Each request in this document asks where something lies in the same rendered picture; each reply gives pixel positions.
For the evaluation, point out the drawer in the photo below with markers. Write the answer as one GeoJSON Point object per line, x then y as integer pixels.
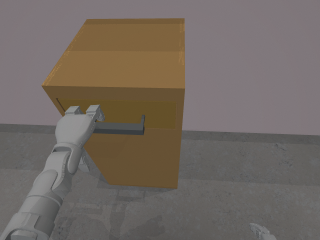
{"type": "Point", "coordinates": [158, 114]}

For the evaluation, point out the robot right hand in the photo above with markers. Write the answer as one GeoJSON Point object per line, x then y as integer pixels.
{"type": "Point", "coordinates": [261, 232]}

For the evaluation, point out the handle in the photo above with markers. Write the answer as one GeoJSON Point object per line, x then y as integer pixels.
{"type": "Point", "coordinates": [120, 128]}

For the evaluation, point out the cabinet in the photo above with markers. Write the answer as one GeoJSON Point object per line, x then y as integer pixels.
{"type": "Point", "coordinates": [140, 59]}

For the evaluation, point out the robot left hand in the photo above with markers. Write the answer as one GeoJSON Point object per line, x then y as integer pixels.
{"type": "Point", "coordinates": [76, 128]}

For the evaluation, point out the left robot forearm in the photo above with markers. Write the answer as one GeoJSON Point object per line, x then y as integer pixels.
{"type": "Point", "coordinates": [35, 219]}

